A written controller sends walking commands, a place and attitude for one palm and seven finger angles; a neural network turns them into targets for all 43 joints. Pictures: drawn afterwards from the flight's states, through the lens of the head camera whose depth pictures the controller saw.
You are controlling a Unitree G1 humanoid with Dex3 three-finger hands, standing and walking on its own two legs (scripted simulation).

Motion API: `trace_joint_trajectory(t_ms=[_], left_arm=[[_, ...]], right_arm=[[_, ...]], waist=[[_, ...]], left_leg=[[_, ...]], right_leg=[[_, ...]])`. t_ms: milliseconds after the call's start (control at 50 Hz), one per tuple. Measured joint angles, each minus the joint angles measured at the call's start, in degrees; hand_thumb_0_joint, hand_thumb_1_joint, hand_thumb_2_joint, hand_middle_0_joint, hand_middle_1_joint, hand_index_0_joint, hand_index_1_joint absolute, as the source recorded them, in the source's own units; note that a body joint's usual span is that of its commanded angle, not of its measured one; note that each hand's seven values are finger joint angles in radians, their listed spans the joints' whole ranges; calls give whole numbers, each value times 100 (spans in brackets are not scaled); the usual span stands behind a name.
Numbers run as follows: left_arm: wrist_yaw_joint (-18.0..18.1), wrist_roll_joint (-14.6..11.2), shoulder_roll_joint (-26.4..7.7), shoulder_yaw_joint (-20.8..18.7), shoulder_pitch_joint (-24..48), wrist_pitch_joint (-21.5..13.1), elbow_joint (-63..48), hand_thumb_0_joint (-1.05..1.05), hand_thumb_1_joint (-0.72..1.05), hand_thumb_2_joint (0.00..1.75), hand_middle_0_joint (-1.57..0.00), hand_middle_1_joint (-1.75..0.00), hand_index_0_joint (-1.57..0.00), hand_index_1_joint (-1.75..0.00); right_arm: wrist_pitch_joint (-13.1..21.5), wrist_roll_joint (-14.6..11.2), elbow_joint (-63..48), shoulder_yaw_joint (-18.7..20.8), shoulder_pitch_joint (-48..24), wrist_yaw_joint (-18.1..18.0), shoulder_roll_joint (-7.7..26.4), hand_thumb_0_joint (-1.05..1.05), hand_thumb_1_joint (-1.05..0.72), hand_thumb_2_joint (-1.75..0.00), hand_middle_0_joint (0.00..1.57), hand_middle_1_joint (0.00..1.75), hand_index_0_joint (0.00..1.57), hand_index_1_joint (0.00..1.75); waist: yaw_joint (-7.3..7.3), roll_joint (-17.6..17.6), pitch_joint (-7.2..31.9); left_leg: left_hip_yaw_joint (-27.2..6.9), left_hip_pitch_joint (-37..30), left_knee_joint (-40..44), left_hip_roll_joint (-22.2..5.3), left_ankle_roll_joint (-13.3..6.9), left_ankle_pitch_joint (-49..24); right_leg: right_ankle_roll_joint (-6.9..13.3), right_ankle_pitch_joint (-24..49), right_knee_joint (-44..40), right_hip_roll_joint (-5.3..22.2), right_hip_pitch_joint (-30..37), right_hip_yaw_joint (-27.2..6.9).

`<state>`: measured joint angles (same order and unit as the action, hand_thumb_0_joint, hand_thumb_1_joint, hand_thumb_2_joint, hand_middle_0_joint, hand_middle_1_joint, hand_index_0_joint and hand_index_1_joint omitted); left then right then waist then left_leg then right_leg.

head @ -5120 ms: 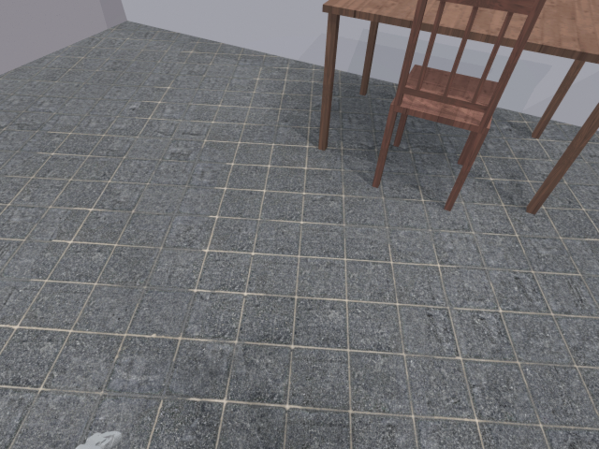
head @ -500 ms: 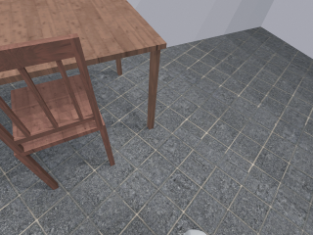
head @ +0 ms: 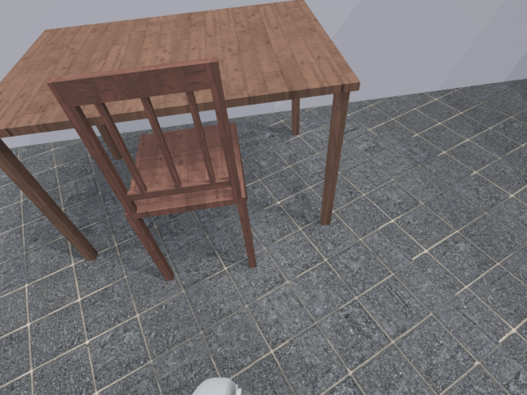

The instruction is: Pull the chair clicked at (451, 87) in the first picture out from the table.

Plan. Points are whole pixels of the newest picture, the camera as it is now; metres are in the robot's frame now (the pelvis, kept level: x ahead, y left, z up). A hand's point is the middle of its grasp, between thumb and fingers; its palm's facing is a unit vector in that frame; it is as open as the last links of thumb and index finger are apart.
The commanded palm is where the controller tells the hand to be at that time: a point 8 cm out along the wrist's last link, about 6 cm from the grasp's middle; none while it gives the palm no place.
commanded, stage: turn to face it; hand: left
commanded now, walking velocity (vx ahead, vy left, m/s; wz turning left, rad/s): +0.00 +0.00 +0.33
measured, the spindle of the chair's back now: (163, 146) +0.73 +0.32 -0.07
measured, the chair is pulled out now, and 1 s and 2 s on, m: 0.00 0.00 0.00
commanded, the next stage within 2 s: take the last steps up to it in 0.18 s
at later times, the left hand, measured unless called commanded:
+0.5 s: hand out of the picture -0.03 +0.25 -0.17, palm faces +0.20 -0.96 -0.21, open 7.4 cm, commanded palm none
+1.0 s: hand out of the picture +0.02 +0.16 -0.17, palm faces +0.27 -0.95 -0.14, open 7.4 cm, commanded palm none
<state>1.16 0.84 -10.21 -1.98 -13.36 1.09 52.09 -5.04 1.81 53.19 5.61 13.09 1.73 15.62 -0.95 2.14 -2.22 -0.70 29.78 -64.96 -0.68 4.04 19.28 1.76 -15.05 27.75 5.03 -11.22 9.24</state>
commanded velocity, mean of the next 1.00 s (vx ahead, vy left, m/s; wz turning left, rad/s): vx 0.22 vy -0.02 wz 0.10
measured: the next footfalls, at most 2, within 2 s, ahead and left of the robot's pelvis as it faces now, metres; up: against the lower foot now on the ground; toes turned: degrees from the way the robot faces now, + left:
left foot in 0.24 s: -0.03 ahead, +0.15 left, +0.00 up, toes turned +11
right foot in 0.66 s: +0.08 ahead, -0.07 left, +0.00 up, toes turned +3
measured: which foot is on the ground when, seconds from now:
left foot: up 0.00-0.22, down 0.24-0.66, up 0.68-1.00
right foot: down 0.00-0.26, up 0.28-0.64, down 0.66-1.00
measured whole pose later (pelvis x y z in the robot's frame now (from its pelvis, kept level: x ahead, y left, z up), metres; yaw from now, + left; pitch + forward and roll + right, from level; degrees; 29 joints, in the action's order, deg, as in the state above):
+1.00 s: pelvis +0.11 +0.03 +0.00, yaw +12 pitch +0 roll -1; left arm 0.3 1.1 -5.5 -0.8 -24.2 -3.9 64.6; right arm -0.5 1.6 61.0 3.5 14.2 1.2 10.8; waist 0.5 1.4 -2.0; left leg 3.6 32.6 -51.7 -6.3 0.7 11.0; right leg 1.6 -17.2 16.5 -0.5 0.7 8.3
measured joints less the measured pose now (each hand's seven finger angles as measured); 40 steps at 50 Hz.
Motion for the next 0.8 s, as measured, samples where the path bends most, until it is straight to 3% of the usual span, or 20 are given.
trace_joint_trajectory(t_ms=[80, 160, 200, 240, 260, 320, 400, 460, 540, 600, 660, 720, 800], left_arm=[[-30, 37, 16, 26, -117, -56, 32, 1, 91, 90, -20, -30, -20, -30], [-51, 80, -46, 1, -229, -42, 148, 1, 90, 90, -20, -30, -20, -30], [-54, 81, -117, -30, -277, -19, 235, 1, 90, 90, -20, -30, -20, -30], [-56, 46, -191, -67, -351, 21, 314, 1, 90, 90, -20, -30, -20, -30], [-59, 16, -246, -92, -373, 59, 351, 1, 90, 90, -20, -30, -20, -30], [-34, 3, -422, -131, -330, 239, 486, 1, 91, 90, -20, -30, -20, -30], [-111, 34, -454, -142, -285, 221, 609, 1, 91, 90, -19, -30, -20, -29], [-174, 56, -417, -111, -277, 130, 651, 1, 91, 90, -19, -30, -20, -29], [-224, 56, -306, -60, -198, 75, 672, 1, 91, 90, -19, -30, -19, -29], [-257, 46, -194, -34, -104, 14, 642, 1, 91, 90, -19, -30, -19, -29], [-277, 47, -111, -28, -53, -133, 584, 1, 91, 90, -19, -30, -20, -29], [-223, 51, 65, -5, -15, -315, 573, 1, 91, 90, -19, -30, -20, -30], [-123, 5, 185, -7, -365, -421, 669, 0, 91, 90, -20, -30, -20, -30]], right_arm=[[-51, -20, 118, -63, -108, -17, -29, 1, -91, -90, 20, 30, 20, 30], [-4, -67, 133, -146, -348, -39, -102, 1, -91, -90, 20, 30, 20, 30], [68, -89, 96, -195, -462, -57, -154, 1, -91, -90, 20, 30, 20, 30], [171, -99, 33, -247, -533, -65, -184, 1, -91, -90, 20, 30, 20, 30], [237, -88, 15, -258, -565, -75, -216, 1, -91, -90, 20, 30, 20, 30], [315, -50, 7, -355, -612, -113, -387, 1, -91, -90, 20, 30, 20, 30], [397, -28, 103, -440, -485, -200, -503, 1, -91, -90, 20, 30, 20, 30], [488, -30, 188, -463, -281, -219, -569, 1, -91, -90, 20, 30, 20, 30], [569, -18, 334, -421, 70, -240, -593, 0, -92, -90, 20, 30, 21, 30], [557, 8, 496, -379, 316, -227, -535, 0, -92, -90, 20, 30, 21, 30], [518, -2, 676, -346, 576, -226, -474, 0, -91, -90, 20, 30, 20, 30], [407, -35, 893, -302, 756, -205, -386, 1, -91, -90, 20, 30, 20, 30], [350, -1, 1022, -253, 735, -108, -382, 1, -91, -90, 20, 30, 20, 30]], waist=[[133, -71, -75], [293, -187, -159], [346, -258, -183], [353, -280, -162], [344, -325, -150], [381, -528, -176], [350, -471, -44], [298, -422, 79], [165, -353, 186], [67, -271, 198], [17, -203, 194], [21, 47, 133], [125, -32, 181]], left_leg=[[86, -472, 762, -166, 28, 329], [266, -987, 1723, -160, -52, 641], [377, -1282, 2306, -112, -101, 533], [461, -1683, 3172, -85, -182, -25], [450, -1752, 3382, -50, -335, -61], [429, -1726, 3306, 42, -532, 3], [322, -1942, 3738, 30, -556, -224], [285, -2141, 4075, 63, -569, -370], [248, -2334, 4326, 122, -552, -429], [249, -2403, 4285, 131, -497, -327], [253, -2320, 3827, 107, -392, 19], [136, -1675, 2192, -36, -522, 808], [266, -700, 591, -152, -543, 209]], right_leg=[[-5, -9, 61, 126, -73, 236], [-62, -20, 212, 255, -252, 383], [-118, -38, 327, 316, -355, 456], [-203, -118, 561, 354, -495, 545], [-262, -195, 789, 400, -621, 532], [-403, -1179, 1916, 273, -1050, -120], [-445, -976, 2935, 50, -1357, -540], [-465, -742, 2993, 6, -1355, -628], [-458, -715, 2318, -13, -1155, -612], [-427, -765, 1491, -65, -891, -535], [-362, -367, 479, -182, -441, -444], [-18, -278, 550, -329, -295, -216], [70, -194, -83, -386, 223, -193]])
